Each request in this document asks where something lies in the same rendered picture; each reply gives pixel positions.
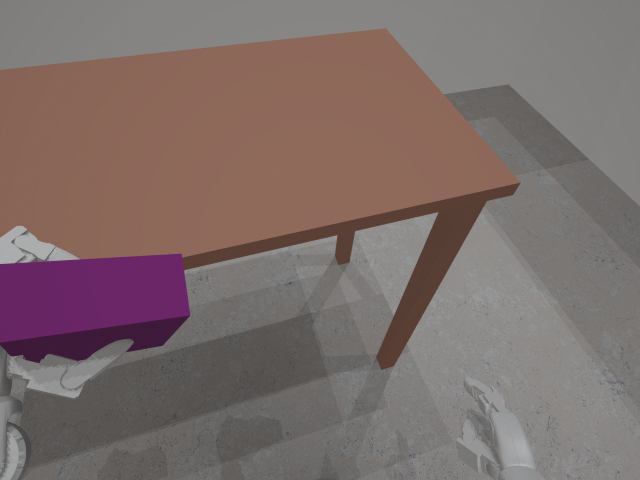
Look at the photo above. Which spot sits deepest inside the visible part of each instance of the left robot forearm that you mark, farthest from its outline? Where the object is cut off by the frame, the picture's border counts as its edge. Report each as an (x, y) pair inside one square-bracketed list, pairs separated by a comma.
[(15, 446)]

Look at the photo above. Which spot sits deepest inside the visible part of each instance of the robot right hand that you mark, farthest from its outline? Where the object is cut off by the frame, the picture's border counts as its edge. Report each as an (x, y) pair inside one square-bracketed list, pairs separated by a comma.
[(504, 443)]

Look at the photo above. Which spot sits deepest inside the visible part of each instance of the sponge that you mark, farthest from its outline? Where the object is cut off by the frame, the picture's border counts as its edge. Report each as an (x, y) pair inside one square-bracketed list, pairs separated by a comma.
[(73, 308)]

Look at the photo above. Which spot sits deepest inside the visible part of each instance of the table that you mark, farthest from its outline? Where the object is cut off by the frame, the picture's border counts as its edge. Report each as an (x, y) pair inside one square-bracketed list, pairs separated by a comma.
[(223, 152)]

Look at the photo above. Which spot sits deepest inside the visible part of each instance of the robot left hand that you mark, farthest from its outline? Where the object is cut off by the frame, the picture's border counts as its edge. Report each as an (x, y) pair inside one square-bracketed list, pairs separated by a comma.
[(54, 375)]

